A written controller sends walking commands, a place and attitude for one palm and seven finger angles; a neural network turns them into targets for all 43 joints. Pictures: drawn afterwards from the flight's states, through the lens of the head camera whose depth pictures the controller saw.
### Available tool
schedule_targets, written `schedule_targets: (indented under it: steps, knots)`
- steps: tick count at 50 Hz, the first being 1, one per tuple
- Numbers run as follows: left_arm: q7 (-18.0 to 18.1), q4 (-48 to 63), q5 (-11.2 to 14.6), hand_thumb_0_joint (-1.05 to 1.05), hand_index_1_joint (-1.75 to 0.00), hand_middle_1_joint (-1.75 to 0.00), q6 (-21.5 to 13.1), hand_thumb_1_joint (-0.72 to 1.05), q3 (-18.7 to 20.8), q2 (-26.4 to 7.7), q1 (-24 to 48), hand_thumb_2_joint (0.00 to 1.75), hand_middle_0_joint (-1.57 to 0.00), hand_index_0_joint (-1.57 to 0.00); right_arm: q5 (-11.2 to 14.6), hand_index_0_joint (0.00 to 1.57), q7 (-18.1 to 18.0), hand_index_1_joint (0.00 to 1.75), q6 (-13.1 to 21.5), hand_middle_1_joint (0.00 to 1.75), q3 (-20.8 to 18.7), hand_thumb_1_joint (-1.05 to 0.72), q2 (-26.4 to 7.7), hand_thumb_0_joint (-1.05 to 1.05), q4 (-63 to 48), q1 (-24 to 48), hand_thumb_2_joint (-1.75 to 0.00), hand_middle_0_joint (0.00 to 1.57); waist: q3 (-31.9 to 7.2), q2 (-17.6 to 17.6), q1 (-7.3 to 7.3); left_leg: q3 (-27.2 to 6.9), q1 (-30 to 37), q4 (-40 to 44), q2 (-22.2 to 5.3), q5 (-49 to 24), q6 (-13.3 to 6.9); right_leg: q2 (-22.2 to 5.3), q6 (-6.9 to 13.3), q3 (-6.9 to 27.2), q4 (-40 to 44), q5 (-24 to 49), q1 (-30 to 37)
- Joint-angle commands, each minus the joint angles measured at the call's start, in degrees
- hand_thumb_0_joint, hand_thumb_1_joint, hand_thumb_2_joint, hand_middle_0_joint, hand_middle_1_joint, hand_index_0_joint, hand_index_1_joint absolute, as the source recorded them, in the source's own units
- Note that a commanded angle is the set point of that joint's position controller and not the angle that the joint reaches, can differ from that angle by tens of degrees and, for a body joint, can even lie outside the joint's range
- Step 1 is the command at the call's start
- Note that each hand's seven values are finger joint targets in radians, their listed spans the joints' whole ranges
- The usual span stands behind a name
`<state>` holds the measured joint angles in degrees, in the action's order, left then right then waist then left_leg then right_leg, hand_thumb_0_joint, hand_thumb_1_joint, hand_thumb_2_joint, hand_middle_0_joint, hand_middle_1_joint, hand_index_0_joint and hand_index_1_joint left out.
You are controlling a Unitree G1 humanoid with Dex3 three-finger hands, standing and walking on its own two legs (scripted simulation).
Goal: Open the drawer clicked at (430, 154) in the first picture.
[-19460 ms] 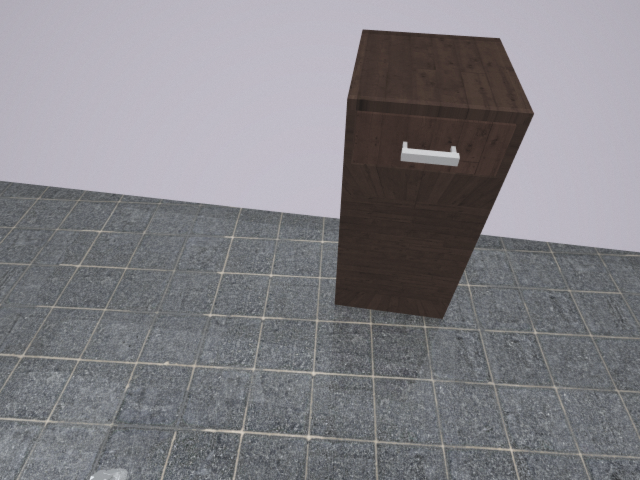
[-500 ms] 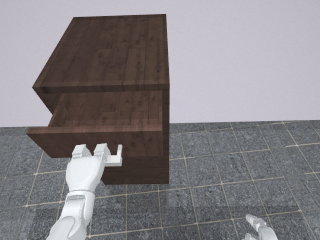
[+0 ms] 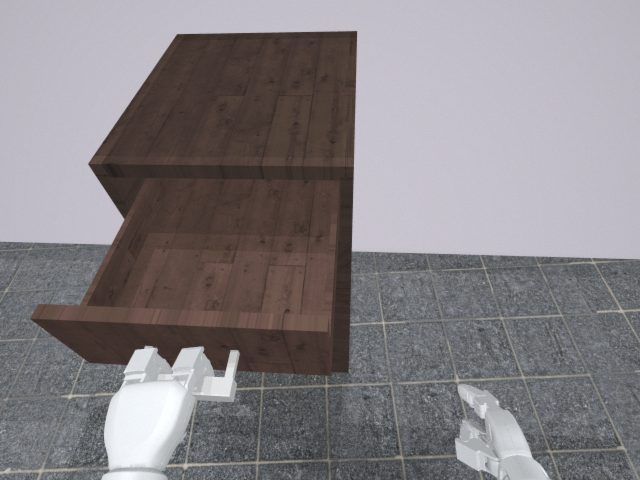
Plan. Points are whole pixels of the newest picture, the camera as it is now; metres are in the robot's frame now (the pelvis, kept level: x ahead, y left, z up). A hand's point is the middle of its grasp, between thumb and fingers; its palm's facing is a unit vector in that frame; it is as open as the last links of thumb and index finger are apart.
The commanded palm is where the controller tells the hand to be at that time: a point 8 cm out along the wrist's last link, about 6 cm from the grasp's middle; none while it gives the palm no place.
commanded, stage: pull the drawer open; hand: left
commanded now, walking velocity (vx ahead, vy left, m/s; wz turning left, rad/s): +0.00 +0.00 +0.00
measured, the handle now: (186, 371) +0.24 +0.20 +0.00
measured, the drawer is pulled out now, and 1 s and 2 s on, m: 0.24 0.30 0.30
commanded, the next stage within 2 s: open the thumb to release the handle in 0.48 s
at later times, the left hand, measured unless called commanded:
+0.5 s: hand out of the picture +0.13 +0.20 -0.02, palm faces -0.04 -0.12 -0.99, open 5.9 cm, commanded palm +0.08 +0.21 +0.03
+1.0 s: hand (161, 475) +0.13 +0.20 -0.02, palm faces -0.02 -0.11 -0.99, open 10.6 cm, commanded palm +0.11 +0.20 +0.03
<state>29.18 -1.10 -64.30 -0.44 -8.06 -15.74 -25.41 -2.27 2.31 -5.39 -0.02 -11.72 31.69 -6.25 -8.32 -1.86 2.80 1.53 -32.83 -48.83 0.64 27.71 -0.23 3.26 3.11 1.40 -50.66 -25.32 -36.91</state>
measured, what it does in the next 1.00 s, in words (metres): stands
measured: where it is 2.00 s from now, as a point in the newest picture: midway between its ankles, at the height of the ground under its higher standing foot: outside the picture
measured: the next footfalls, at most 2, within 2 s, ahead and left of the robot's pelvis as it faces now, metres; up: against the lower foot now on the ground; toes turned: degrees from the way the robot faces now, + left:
none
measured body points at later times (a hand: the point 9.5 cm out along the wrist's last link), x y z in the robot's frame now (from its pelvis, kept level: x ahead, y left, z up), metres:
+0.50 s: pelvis -0.02 -0.01 -0.02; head +0.03 -0.04 +0.43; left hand +0.13 +0.20 +0.04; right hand +0.19 -0.23 -0.12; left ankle -0.04 +0.12 -0.70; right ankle -0.01 -0.09 -0.70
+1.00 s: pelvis -0.03 -0.02 -0.01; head +0.01 -0.05 +0.44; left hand +0.13 +0.20 +0.04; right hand +0.19 -0.22 -0.11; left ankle -0.04 +0.12 -0.70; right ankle -0.01 -0.09 -0.70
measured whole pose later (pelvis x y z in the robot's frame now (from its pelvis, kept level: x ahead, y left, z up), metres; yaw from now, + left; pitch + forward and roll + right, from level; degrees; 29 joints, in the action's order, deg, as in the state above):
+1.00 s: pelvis -0.03 -0.02 -0.01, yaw +2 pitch +11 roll +2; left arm 29.6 2.7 -62.7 -2.3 -6.6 -17.1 -30.9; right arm -2.6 0.4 -4.3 0.2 -12.7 30.1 -7.6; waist -8.0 -2.7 3.7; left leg -0.1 -37.0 -52.8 1.0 27.2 0.9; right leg 2.9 4.3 -0.4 -55.0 -25.5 -40.8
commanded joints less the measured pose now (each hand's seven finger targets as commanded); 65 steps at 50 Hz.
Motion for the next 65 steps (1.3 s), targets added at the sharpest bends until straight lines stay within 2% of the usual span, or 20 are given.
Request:
schedule_targets:
  steps: [1,5,6,13,15,22,26,27,28,29,30,31,35,37,40,49,52,55,59,65]
  knots:
    - [3.84,11.84,1.31,0.0,-1.35,-1.35,0.05,0.9,6.71,-7.17,-11.07,0.9,-0.4,-0.4,-0.39,0.2,0.24,0.3,3.14,0.3,-2.3,-0.9,-6.03,0.0,-9.44,6.24,-0.9,0.2,-9.25,3.2,2.46,-1.08,1.62,2.01,2.34,-22.18,-0.78,-1.48,0.33,3.43,4.51,30.44,10.32]
    - [4.59,14.71,1.52,0.0,-1.35,-1.35,-1.03,0.9,8.18,-8.09,-16.23,0.9,-0.4,-0.4,-0.79,0.2,0.42,0.3,3.51,0.3,-2.36,-0.9,-6.11,0.0,-10.21,5.9,-0.9,0.2,-10.52,2.23,3.11,-1.12,0.84,0.86,2.46,-21.01,-0.82,-1.38,0.54,3.67,3.41,28.25,9.18]
    - [4.44,14.71,1.68,0.0,-1.35,-1.35,-1.24,0.9,7.86,-7.91,-16.66,0.9,-0.4,-0.4,-0.89,0.2,0.46,0.3,3.56,0.3,-2.35,-0.9,-6.08,0.0,-10.19,5.79,-0.9,0.2,-9.17,3.69,2.56,-1.2,0.32,0.39,2.49,-20.19,-0.88,-1.47,0.5,3.89,3.52,27.8,8.06]
    - [4.46,17.24,2.58,0.0,-1.35,-1.35,-3.25,0.9,11.42,-10.54,-23.31,0.9,-0.4,-0.4,-1.22,0.2,0.28,0.3,4.01,0.3,-2.09,-0.9,-6.25,0.0,-11.47,5.53,-0.9,0.2,-8.0,3.68,3.36,-1.22,-1.84,-0.88,2.86,-15.36,-0.99,-1.7,0.79,5.52,3.88,21.55,5.8]
    - [4.02,18.65,2.82,0.0,-1.35,-1.35,-3.89,0.9,10.09,-9.37,-25.24,0.9,-0.4,-0.4,-1.44,0.2,0.48,0.3,4.22,0.3,-2.19,-0.9,-6.18,0.0,-12.12,5.42,-0.9,0.2,-7.32,3.33,3.26,-1.24,-1.8,-1.53,2.86,-14.73,-1.08,-1.81,0.9,5.71,4.03,19.79,4.16]
    - [4.07,17.32,3.21,0.0,-1.35,-1.35,-4.46,0.9,13.27,-11.44,-24.09,0.9,-0.4,-0.4,-1.4,0.2,-0.04,0.3,4.01,0.3,-2.07,-0.9,-6.18,0.0,-12.17,5.06,-0.9,0.2,-7.19,4.0,2.9,-1.24,-4.34,-2.32,2.94,-12.37,-1.17,-2.1,0.84,6.87,4.5,18.7,4.2]
    - [4.4,17.64,2.73,0.0,-1.35,-1.35,-4.4,0.9,12.7,-10.95,-23.5,0.9,-0.4,-0.4,-1.46,0.2,-0.06,0.3,3.94,0.3,-2.29,-0.9,-6.26,0.0,-12.27,4.57,-0.9,0.2,-7.67,2.14,3.05,-1.07,-4.02,-2.47,2.99,-12.62,-1.21,-1.95,0.88,5.98,3.7,18.36,3.5]
    - [4.32,17.37,2.81,0.0,-1.35,-1.35,-4.21,0.9,12.28,-10.51,-22.28,0.9,-0.4,-0.4,-1.51,0.2,-0.02,0.3,4.05,0.3,-2.25,-0.9,-6.25,0.0,-12.07,4.38,-0.9,0.2,-7.78,2.97,2.35,-1.29,-3.51,-2.37,2.8,-13.09,-1.16,-1.83,0.96,5.68,3.54,18.73,2.77]
    - [4.4,17.78,2.83,0.0,-1.35,-1.35,-4.4,0.9,12.59,-10.76,-23.42,0.9,-0.4,-0.4,-1.48,0.2,0.01,0.3,4.09,0.3,-2.33,-0.9,-6.26,0.0,-12.35,4.15,-0.9,0.2,-8.29,2.5,2.95,-1.07,-3.35,-2.42,2.82,-13.43,-1.21,-1.84,0.85,5.46,3.24,19.14,3.29]
    - [4.63,17.7,1.83,0.0,-1.35,-1.35,-3.45,0.9,8.93,-9.19,-9.47,0.9,-0.4,-0.4,-1.99,0.2,-0.23,0.3,3.61,0.3,-2.55,-0.9,-7.17,0.0,-10.88,4.53,-0.9,0.2,-7.23,3.28,-1.03,-1.53,-4.03,-3.67,2.76,-11.38,-1.43,-2.32,0.43,5.59,3.22,17.24,-0.91]
    - [5.2,17.43,1.54,0.0,-1.34,-1.34,-3.47,0.83,11.22,-10.01,-9.1,0.87,-0.4,-0.4,-1.93,0.2,-0.78,0.3,3.77,0.3,-3.07,-0.9,-6.72,0.0,-11.17,3.65,-0.9,0.2,-8.21,3.04,0.31,-1.34,-3.94,-3.42,2.55,-10.59,-1.49,-2.27,0.19,4.37,3.43,15.43,0.31]
    - [5.64,15.15,1.15,0.0,-1.34,-1.34,-3.17,0.76,11.41,-10.3,-10.2,0.84,-0.39,-0.39,-1.83,0.2,-1.03,0.3,4.02,0.3,-2.98,-0.9,-6.64,0.0,-10.85,3.53,-0.9,0.2,-8.29,2.87,0.54,-1.38,-3.55,-3.36,2.63,-10.44,-1.39,-1.97,0.34,4.08,3.25,14.76,-0.05]
    - [5.05,14.49,2.33,0.0,-1.3,-1.3,-1.32,0.48,8.88,-8.78,-9.9,0.72,-0.37,-0.37,-1.1,0.2,-1.55,0.3,3.88,0.3,-2.9,-0.9,-6.72,0.0,-11.18,3.87,-0.9,0.2,-8.82,4.49,0.51,-1.14,-3.17,-2.15,2.65,-10.3,-1.57,-2.26,-0.11,3.03,4.29,15.29,2.45]
    - [4.92,14.2,2.28,0.0,-1.29,-1.29,-0.7,0.34,10.24,-10.6,-7.59,0.66,-0.36,-0.36,-0.89,0.2,-2.09,0.3,3.8,0.3,-2.6,-0.9,-6.84,0.0,-10.94,4.27,-0.9,0.2,-9.52,5.57,0.6,-1.05,-3.23,-1.68,2.66,-10.11,-1.66,-2.4,-0.19,3.92,5.14,15.66,3.78]
    - [4.03,12.77,2.22,0.0,-1.27,-1.27,-0.03,0.13,8.06,-9.25,-8.03,0.57,-0.35,-0.35,-0.45,0.2,-2.28,0.3,3.71,0.3,-2.17,-0.9,-6.57,0.0,-10.63,4.83,-0.9,0.2,-7.48,5.14,0.9,-0.86,-3.15,-0.53,2.79,-9.66,-1.62,-2.5,-0.28,3.71,6.13,15.05,4.47]
    - [2.33,12.42,2.22,0.0,-1.2,-1.2,-1.55,-0.5,7.42,-8.95,-8.37,0.3,-0.3,-0.3,-0.49,0.2,-2.1,0.3,4.35,0.3,-1.96,-0.9,-6.25,0.0,-10.93,4.87,-0.9,0.2,-5.77,4.36,1.42,-0.8,-2.14,0.85,2.79,-8.55,-1.71,-2.73,-0.13,4.59,8.45,11.94,4.98]
    - [2.27,11.76,2.01,0.0,-1.2,-1.2,-1.86,-0.5,7.27,-9.05,-5.94,0.3,-0.3,-0.3,-0.72,0.2,-1.95,0.3,4.31,0.3,-1.94,-0.9,-6.41,0.0,-10.75,4.89,-0.9,0.2,-5.17,4.88,0.54,-0.97,-2.04,0.67,2.58,-7.92,-1.74,-2.81,-0.14,4.74,9.0,10.31,3.69]
    - [2.57,12.21,1.98,0.0,-1.2,-1.2,-2.58,-0.5,8.06,-9.38,-7.92,0.3,-0.3,-0.3,-0.79,0.2,-1.84,0.3,4.48,0.3,-2.18,-0.9,-6.4,0.0,-10.77,4.55,-0.9,0.2,-6.64,3.78,1.34,-0.86,-2.02,0.53,2.72,-8.97,-1.68,-2.74,0.0,4.71,8.01,12.72,4.66]
    - [2.91,11.52,1.94,0.0,-1.2,-1.2,-2.58,-0.5,6.74,-7.85,-8.37,0.3,-0.3,-0.3,-0.84,0.2,-1.53,0.3,4.57,0.3,-2.4,-0.9,-6.41,0.0,-10.81,4.44,-0.9,0.2,-6.57,3.7,0.96,-0.87,-2.17,0.19,2.62,-9.29,-1.68,-2.7,-0.02,4.22,7.44,13.65,3.97]
    - [3.47,10.49,1.68,0.0,-1.2,-1.2,-1.82,-0.5,8.05,-9.45,-3.17,0.3,-0.3,-0.3,-0.72,0.2,-2.17,0.3,4.28,0.3,-2.54,-0.9,-6.72,0.0,-10.13,4.95,-0.9,0.2,-6.69,4.84,0.26,-0.9,-3.36,-0.04,2.56,-7.52,-1.72,-2.94,-0.3,4.41,7.91,11.35,3.37]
